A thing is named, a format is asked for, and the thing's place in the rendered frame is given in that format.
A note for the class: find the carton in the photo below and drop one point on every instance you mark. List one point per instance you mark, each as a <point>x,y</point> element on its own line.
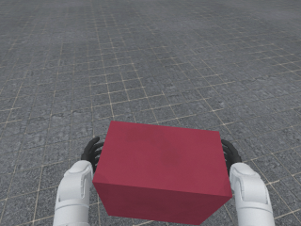
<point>162,173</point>

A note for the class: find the robot left hand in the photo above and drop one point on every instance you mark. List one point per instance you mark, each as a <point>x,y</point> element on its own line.
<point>90,154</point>

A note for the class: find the robot right hand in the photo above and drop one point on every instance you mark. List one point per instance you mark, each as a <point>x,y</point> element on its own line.
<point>231,155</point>

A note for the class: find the robot left forearm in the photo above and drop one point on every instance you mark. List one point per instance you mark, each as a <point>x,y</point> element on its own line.
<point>72,197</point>

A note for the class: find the robot right forearm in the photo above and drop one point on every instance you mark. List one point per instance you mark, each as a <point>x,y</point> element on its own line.
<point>252,198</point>

